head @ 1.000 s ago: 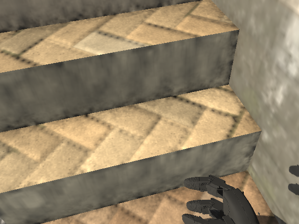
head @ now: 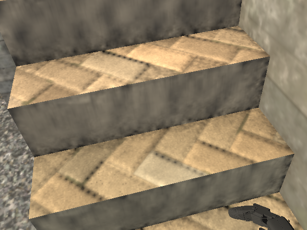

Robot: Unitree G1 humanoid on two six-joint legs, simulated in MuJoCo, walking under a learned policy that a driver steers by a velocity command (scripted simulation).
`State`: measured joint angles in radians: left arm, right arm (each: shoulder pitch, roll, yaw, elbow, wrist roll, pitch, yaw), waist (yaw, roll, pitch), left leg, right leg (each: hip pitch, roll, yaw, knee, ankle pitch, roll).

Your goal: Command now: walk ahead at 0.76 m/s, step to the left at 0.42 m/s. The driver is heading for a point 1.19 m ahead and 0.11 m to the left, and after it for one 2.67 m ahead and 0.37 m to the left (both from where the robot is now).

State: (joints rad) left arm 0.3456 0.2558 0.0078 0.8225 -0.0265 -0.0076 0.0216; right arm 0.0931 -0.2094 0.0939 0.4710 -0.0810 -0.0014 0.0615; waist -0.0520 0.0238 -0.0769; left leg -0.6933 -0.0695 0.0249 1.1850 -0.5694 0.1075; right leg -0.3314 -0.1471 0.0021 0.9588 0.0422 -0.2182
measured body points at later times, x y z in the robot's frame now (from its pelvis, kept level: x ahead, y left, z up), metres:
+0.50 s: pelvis +0.12 -0.04 +0.07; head +0.09 -0.07 +0.52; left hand +0.17 +0.22 -0.05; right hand +0.33 -0.27 +0.01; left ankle +0.06 +0.13 -0.55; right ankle +0.12 -0.13 -0.64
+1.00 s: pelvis +0.26 +0.04 +0.24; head +0.23 +0.01 +0.68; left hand +0.40 +0.34 +0.17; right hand +0.46 -0.20 +0.17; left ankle +0.30 +0.17 -0.43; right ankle +0.20 -0.12 -0.37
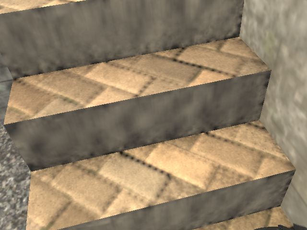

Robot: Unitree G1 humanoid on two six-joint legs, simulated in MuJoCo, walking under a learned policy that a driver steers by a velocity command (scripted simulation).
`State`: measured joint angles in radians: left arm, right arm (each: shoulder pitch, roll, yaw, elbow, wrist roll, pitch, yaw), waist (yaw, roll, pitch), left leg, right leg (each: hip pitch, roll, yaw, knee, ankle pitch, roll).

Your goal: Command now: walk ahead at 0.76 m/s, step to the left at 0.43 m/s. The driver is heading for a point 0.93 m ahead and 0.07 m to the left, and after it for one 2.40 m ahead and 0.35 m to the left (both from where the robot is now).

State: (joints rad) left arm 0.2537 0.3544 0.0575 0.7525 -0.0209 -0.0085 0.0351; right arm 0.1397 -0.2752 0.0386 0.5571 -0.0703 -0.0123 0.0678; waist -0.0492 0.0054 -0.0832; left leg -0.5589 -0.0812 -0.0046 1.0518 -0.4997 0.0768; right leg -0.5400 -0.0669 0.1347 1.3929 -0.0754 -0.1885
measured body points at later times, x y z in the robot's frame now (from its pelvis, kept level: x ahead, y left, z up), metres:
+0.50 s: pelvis +0.13 -0.01 +0.07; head +0.14 -0.04 +0.52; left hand +0.05 +0.24 -0.06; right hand +0.41 -0.18 +0.06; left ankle +0.15 +0.16 -0.28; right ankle +0.08 -0.15 -0.66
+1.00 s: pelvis +0.18 +0.05 +0.24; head +0.16 +0.04 +0.69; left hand +0.39 +0.26 +0.17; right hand +0.33 -0.19 +0.17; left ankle +0.23 +0.17 -0.45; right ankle +0.14 -0.06 -0.33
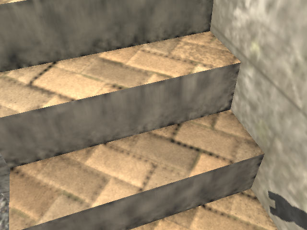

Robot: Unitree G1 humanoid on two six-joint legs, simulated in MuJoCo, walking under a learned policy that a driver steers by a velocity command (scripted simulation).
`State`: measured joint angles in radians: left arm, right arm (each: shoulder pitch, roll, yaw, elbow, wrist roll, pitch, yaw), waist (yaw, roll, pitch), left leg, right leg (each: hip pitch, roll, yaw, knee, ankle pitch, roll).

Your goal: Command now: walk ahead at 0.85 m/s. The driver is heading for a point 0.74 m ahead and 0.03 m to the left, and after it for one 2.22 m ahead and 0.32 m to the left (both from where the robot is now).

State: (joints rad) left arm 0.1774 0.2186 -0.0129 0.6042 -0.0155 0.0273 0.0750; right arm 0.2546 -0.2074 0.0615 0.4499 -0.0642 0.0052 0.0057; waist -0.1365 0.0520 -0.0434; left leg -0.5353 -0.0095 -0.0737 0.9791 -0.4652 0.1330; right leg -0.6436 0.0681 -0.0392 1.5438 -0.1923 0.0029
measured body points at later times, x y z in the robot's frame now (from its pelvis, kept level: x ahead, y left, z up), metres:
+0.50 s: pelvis +0.09 -0.20 -0.01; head +0.06 -0.24 +0.44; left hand +0.10 +0.04 -0.12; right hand +0.25 -0.43 -0.13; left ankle +0.03 -0.08 -0.49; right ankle +0.07 -0.34 -0.69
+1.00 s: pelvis +0.17 -0.11 +0.10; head +0.25 -0.08 +0.54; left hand +0.10 +0.13 -0.04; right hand +0.51 -0.14 +0.05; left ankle +0.16 -0.04 -0.51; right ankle +0.11 -0.36 -0.61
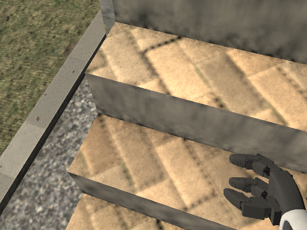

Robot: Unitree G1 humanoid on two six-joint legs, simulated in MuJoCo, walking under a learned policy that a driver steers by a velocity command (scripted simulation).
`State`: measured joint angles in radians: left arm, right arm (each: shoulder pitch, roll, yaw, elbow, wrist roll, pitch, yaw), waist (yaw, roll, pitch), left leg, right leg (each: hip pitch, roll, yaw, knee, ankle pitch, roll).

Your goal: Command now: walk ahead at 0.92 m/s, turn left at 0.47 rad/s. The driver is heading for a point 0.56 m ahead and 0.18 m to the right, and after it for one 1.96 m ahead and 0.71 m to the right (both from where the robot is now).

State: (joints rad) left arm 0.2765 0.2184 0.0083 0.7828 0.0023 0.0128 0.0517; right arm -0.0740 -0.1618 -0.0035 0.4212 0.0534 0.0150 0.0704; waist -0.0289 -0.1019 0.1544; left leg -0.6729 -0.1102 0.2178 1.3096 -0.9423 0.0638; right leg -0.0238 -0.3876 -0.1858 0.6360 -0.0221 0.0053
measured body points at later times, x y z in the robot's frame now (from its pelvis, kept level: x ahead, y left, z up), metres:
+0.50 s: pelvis +0.04 +0.02 +0.06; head +0.00 +0.03 +0.51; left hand -0.17 +0.12 -0.08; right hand +0.38 +0.09 +0.33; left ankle +0.01 +0.16 -0.63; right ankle +0.09 -0.11 -0.57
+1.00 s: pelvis -0.05 -0.04 -0.08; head -0.05 -0.09 +0.37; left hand +0.18 +0.17 -0.15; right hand +0.05 -0.38 -0.14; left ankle -0.02 +0.17 -0.72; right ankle -0.09 -0.15 -0.79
